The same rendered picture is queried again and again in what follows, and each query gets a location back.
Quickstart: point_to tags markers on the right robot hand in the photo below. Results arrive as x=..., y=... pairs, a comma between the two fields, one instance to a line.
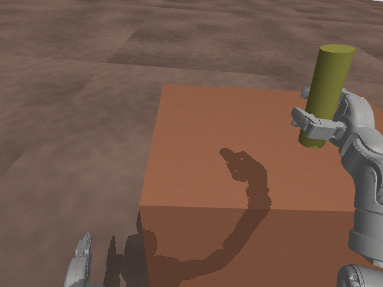
x=353, y=112

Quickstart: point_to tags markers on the right robot arm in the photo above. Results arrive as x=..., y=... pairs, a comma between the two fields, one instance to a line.
x=362, y=157

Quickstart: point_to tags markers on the can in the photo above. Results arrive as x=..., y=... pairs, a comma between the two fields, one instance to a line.
x=329, y=77

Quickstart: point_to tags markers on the left robot hand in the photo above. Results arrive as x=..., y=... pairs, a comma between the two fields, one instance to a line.
x=79, y=268

